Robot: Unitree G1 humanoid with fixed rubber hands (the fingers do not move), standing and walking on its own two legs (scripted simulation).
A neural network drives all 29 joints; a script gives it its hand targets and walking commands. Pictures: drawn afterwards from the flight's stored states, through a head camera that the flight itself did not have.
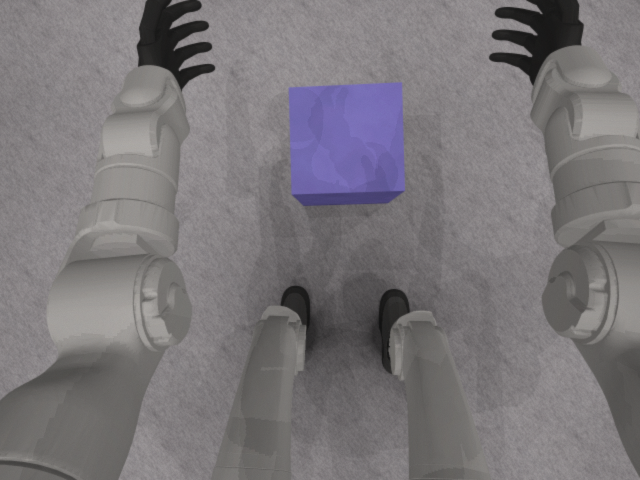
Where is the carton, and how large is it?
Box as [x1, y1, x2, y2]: [289, 82, 404, 205]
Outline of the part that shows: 401,82 289,87 291,192 303,205 382,203 388,202 404,190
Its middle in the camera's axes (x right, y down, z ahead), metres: +0.05 -0.19 +0.84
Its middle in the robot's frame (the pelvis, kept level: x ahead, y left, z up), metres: +0.54 +0.01 -0.53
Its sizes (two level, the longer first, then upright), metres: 0.210 0.200 0.250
